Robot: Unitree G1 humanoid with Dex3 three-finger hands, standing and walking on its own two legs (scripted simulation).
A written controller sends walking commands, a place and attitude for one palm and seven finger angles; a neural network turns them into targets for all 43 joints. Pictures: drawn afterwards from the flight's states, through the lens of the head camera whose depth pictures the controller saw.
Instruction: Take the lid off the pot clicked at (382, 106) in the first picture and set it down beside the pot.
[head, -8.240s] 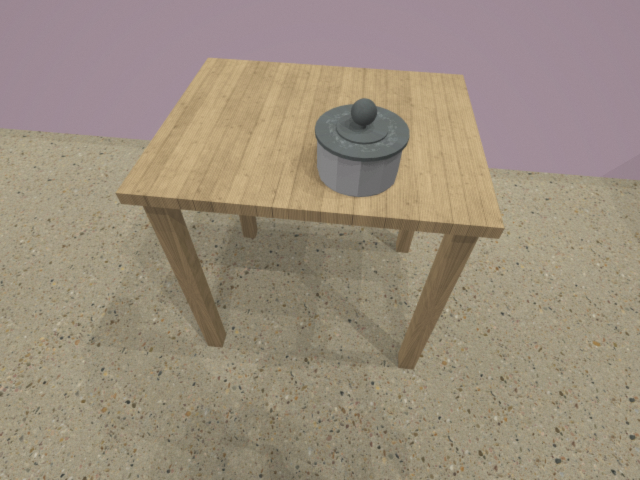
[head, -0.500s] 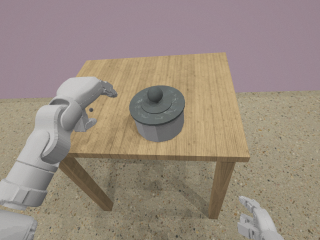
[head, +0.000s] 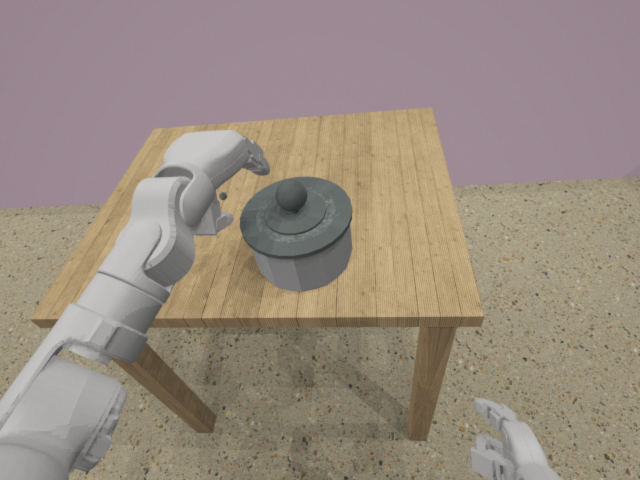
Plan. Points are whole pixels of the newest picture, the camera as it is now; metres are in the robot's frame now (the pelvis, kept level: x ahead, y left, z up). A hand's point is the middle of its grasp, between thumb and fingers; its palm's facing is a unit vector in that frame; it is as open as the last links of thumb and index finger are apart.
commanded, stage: move the open hand above the knob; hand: left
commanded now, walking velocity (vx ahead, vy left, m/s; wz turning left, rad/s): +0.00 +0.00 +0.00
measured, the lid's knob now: (291, 195) +0.50 +0.07 +0.09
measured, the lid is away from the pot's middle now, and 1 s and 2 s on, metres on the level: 0.00 0.00 0.00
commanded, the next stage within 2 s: lower the open fingers around the knob in 1.20 s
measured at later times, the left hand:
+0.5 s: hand (276, 164) +0.45 +0.07 +0.18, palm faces -0.16 -0.02 -0.99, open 10.1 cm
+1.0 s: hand (278, 165) +0.46 +0.07 +0.18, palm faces -0.20 -0.02 -0.98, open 10.1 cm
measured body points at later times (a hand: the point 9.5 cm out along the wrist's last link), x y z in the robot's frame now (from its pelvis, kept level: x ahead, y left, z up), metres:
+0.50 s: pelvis +0.00 +0.01 +0.00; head +0.01 -0.04 +0.45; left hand +0.46 +0.07 +0.24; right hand +0.15 -0.23 -0.13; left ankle +0.00 +0.11 -0.74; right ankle +0.00 -0.10 -0.74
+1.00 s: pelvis +0.01 +0.01 +0.00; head +0.02 -0.04 +0.45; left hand +0.46 +0.07 +0.23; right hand +0.15 -0.23 -0.13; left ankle +0.00 +0.11 -0.74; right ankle +0.00 -0.10 -0.74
